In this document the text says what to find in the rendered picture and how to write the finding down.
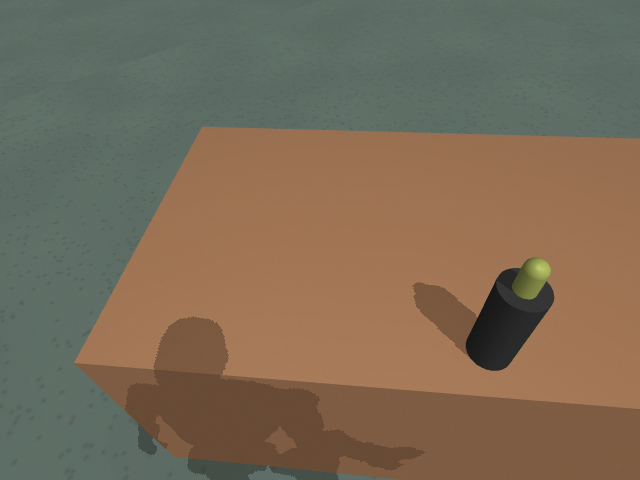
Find bottle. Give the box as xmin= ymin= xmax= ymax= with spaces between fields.
xmin=466 ymin=257 xmax=554 ymax=371

